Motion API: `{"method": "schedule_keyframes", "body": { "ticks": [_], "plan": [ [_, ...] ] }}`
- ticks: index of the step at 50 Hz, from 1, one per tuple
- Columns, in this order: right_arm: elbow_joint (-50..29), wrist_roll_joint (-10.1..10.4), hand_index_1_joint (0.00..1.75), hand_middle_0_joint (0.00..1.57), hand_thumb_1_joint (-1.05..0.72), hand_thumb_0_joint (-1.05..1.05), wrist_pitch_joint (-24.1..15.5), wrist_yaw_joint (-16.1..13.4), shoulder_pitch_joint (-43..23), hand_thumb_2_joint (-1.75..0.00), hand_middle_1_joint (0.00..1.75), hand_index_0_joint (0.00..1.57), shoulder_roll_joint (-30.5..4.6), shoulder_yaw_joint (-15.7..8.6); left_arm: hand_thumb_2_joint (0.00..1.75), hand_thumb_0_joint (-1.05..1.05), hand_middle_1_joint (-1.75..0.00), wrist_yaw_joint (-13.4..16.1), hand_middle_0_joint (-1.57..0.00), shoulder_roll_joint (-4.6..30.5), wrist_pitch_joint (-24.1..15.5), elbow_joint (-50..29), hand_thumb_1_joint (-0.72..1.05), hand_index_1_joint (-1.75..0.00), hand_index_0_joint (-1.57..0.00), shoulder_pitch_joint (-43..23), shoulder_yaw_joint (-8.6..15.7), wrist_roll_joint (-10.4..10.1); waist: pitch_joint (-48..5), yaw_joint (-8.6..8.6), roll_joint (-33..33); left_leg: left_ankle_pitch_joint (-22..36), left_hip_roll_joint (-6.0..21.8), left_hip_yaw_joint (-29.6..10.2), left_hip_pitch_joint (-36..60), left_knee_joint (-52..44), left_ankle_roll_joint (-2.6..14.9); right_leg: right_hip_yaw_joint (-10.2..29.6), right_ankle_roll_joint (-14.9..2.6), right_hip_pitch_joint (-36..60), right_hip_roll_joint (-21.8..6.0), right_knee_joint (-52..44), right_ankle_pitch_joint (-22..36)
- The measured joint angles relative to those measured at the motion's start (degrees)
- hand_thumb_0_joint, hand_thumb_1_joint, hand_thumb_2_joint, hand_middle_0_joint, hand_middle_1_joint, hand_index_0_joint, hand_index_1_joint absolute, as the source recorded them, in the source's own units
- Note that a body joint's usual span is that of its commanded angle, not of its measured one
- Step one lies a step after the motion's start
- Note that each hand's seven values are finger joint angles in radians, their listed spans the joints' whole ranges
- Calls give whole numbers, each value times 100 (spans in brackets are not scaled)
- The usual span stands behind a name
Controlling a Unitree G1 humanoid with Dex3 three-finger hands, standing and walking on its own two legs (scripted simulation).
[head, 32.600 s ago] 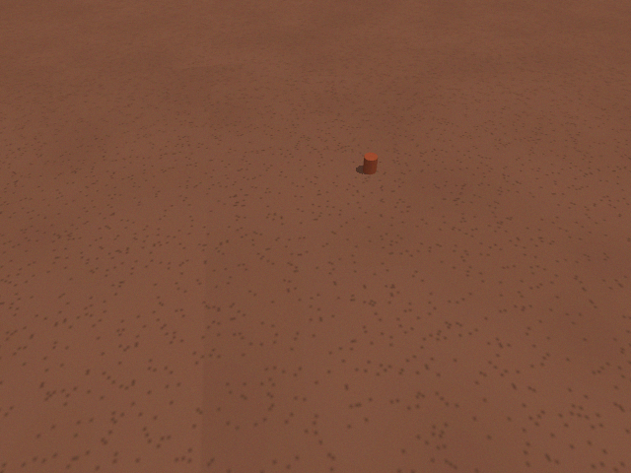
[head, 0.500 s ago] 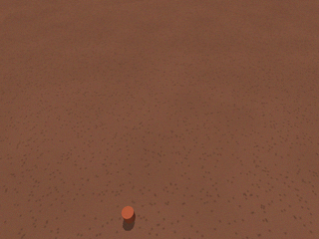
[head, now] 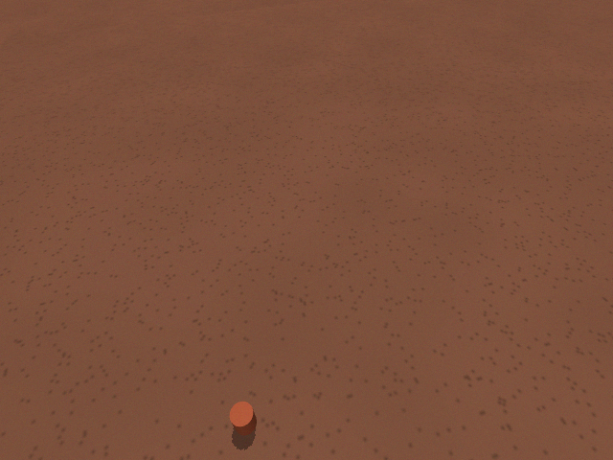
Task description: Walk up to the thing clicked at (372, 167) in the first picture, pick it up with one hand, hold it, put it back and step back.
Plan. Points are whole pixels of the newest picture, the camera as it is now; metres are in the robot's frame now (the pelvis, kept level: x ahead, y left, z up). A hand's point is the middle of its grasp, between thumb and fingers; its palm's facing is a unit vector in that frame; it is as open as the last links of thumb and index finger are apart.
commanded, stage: stand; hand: left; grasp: from above
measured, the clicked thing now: (243, 418) +0.41 +0.23 -0.74
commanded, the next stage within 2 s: step back in 0.32 s
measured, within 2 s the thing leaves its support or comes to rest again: neither
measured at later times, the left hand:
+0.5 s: hand out of the picture +0.07 +0.27 -0.17, palm faces -0.01 -0.93 -0.38, open 7.4 cm
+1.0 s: hand out of the picture -0.05 +0.24 -0.16, palm faces +0.02 -0.90 -0.43, open 7.4 cm
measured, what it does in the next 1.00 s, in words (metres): walks backwards: right foot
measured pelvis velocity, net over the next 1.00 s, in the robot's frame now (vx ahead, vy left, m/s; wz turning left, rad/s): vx -0.13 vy -0.03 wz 0.02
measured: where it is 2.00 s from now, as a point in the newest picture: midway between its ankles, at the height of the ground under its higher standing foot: outside the picture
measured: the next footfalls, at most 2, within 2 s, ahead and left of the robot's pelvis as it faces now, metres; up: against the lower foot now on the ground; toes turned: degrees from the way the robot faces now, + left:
right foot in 0.76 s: -0.06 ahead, -0.13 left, +0.00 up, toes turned +0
left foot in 1.16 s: -0.15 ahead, +0.11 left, +0.00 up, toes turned +1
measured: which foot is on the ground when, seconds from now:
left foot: down 0.00-0.78, up 0.80-1.00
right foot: down 0.00-0.58, up 0.60-0.74, down 0.76-1.00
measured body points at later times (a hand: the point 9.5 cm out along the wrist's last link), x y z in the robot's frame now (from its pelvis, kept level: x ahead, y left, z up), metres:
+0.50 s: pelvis -0.03 +0.00 -0.01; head +0.03 +0.00 +0.43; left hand +0.07 +0.32 -0.14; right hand +0.06 -0.31 -0.14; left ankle +0.01 +0.12 -0.75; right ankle -0.02 -0.13 -0.75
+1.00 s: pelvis -0.13 -0.03 -0.02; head -0.06 -0.06 +0.42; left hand -0.05 +0.28 -0.13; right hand -0.04 -0.34 -0.17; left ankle -0.15 +0.10 -0.68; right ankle -0.10 -0.13 -0.75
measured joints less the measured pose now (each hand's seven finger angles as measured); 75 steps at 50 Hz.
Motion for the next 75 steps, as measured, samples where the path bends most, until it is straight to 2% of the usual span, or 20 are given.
{"method": "schedule_keyframes", "body": {
  "ticks": [18, 27, 29, 34, 36, 38, 39, 42, 44, 47, 51, 55, 57, 59, 60, 62, 64, 67, 71, 75],
  "plan": [
    [-49, 41, 30, 20, -90, 0, 73, 75, 40, -89, 30, 20, -21, -29, 90, 1, -30, -33, -20, 66, 19, -94, 91, -30, -21, 108, 7, -65, 67, -30, -5, -35, 24, -7, -192, 159, -4, -4, -24, -189, 25, 152, -31],
    [-710, 133, 30, 20, -90, 0, 294, 112, -221, -89, 30, 20, -310, -254, 90, 1, -30, 9, -20, 377, 213, -811, 91, -30, -21, -164, 117, -105, 594, -65, -34, -366, -6, 0, -1126, 1375, 85, 16, -82, -1180, 5, 1502, -439],
    [-857, 113, 30, 20, -90, 0, 323, 125, -238, -89, 30, 20, -345, -293, 90, 1, -30, 8, -20, 455, 251, -950, 91, -30, -21, -214, 129, -89, 656, -51, -92, -411, -36, 48, -1288, 1590, 103, 80, -191, -1444, -14, 1910, -551],
    [-1211, -21, 30, 20, -90, 0, 347, 116, -234, -89, 30, 20, -348, -313, 90, 1, -30, -15, -20, 518, 308, -1165, 91, -30, -20, -192, 216, -76, 720, -54, -13, -363, 91, 9, -1602, 1863, 123, 323, -351, -1976, 369, 3834, -1822],
    [-1326, -51, 30, 20, -90, 0, 359, 88, -229, -89, 30, 20, -366, -302, 90, 0, -30, -31, -20, 473, 272, -1222, 91, -30, -20, -77, 232, -85, 670, 4, 73, -321, 179, 16, -1738, 1931, 68, 265, -335, -1804, 356, 3628, -1787],
    [-1410, -24, 30, 20, -90, 0, 395, 73, -232, -89, 30, 20, -402, -284, 90, 0, -30, -29, -20, 422, 193, -1257, 91, -30, -20, 96, 241, -39, 592, 77, 143, -363, 246, 32, -1934, 2157, -22, 216, -222, -1327, 257, 2462, -1203],
    [-1425, 8, 30, 20, -90, 0, 416, 60, -281, -89, 30, 20, -447, -279, 90, 0, -30, -7, -20, 343, 157, -1238, 91, -30, -20, 150, 257, 19, 639, 68, 289, -506, 284, -104, -2040, 2365, 24, 159, -190, -1275, 343, 2346, -1183],
    [-1385, 58, 30, 20, -90, 0, 474, -20, -266, -89, 30, 20, -417, -291, 90, 0, -30, -28, -20, 191, 179, -1251, 91, -30, -20, 323, 193, 110, 719, 82, 328, -1813, -301, -670, -2311, 3577, 97, 135, -274, -1367, 299, 2469, -1143],
    [-1330, 109, 30, 20, -91, 0, 470, -19, -166, -89, 30, 20, -406, -284, 90, 1, -30, -11, -20, 98, 189, -1254, 91, -30, -21, 415, 170, 114, 702, 115, 303, -1853, -642, -852, -2387, 4374, 73, 162, -278, -1353, 227, 2258, -961],
    [-1285, 122, 30, 20, -91, 0, 420, -32, 74, -89, 30, 20, -407, -234, 90, 1, -30, 27, -21, 40, 211, -1364, 90, -30, -21, 438, 170, 121, 678, 114, 248, -1808, -829, -818, -2272, 4832, -7, 111, -278, -1383, 115, 1971, -713],
    [-1222, 74, 30, 20, -90, 0, 452, -57, 326, -89, 30, 20, -450, -200, 90, 1, -30, 112, -21, 23, 141, -1684, 90, -30, -21, 355, 184, 97, 749, 135, 199, -1947, -678, -622, -1798, 4235, -77, -25, -252, -1491, -20, 1851, -516],
    [-1256, 27, 30, 20, -90, 0, 450, -38, 321, -89, 30, 20, -456, -225, 90, 1, -30, 138, -21, 130, 130, -1946, 90, -30, -21, 277, 190, 56, 859, 110, 99, -1939, -394, -384, -1332, 3115, -17, -130, -172, -1718, -145, 1986, -406],
    [-1318, 4, 30, 20, -90, 0, 394, 0, 295, -89, 30, 20, -447, -251, 90, 1, -30, 122, -21, 230, 181, -1994, 90, -30, -21, 247, 182, 30, 865, 65, 20, -1538, -272, -228, -1031, 2317, 63, -154, -103, -1880, -208, 2154, -392],
    [-1360, -56, 30, 20, -90, 0, 344, 30, 234, -89, 30, 20, -379, -293, 90, 1, -30, 111, -21, 351, 253, -1975, 90, -30, -21, 179, 191, 1, 923, 55, -187, -1032, -344, -74, -893, 1937, 129, -52, -57, -2025, -332, 2369, -391],
    [-1392, -73, 30, 20, -91, 0, 342, 65, 205, -89, 30, 20, -349, -285, 90, 1, -30, 122, -21, 380, 289, -1930, 90, -30, -21, 158, 206, -20, 931, 87, -241, -1038, -342, -4, -929, 1992, 158, 118, -82, -2115, -238, 2582, -828],
    [-1454, -93, 30, 20, -90, 0, 320, 118, 175, -89, 30, 20, -308, -258, 90, 1, -30, 152, -21, 395, 361, -1796, 90, -30, -21, 133, 239, -15, 883, 17, -166, -999, -222, -44, -998, 2020, 207, 487, -131, -2318, 226, 3543, -1744],
    [-1487, -107, 30, 20, -90, 0, 314, 100, 164, -89, 30, 20, -224, -210, 90, 1, -30, 169, -20, 443, 384, -1728, 91, -30, -21, 155, 276, -51, 773, -5, -187, -817, -151, -38, -1012, 1824, 210, 755, -171, -2488, 581, 4533, -1919],
    [-1556, -94, 30, 20, -90, 0, 317, 60, 110, -89, 30, 20, -172, -176, 90, 1, -30, 154, -20, 477, 322, -1737, 91, -30, -21, 249, 313, -60, 659, 34, -184, -548, -55, 26, -1080, 1573, 231, 821, -108, -2483, 770, 5292, -1797],
    [-1715, -61, 30, 20, -90, 0, 269, 26, -44, -89, 30, 21, -158, -177, 90, 1, -30, 105, -20, 485, 273, -1747, 91, -30, -20, 417, 331, -32, 666, 73, -126, -296, 77, 158, -1245, 1474, 257, 733, 71, -2020, 623, 4818, -1769],
    [-1871, -67, 30, 20, -90, 0, 273, 44, -175, -89, 30, 21, -212, -177, 90, 1, -30, 64, -20, 454, 242, -1692, 91, -30, -20, 530, 302, -25, 712, 94, -34, -154, 211, 314, -1538, 1652, 181, 505, 76, -1379, 302, 3322, -1657]
  ]
}}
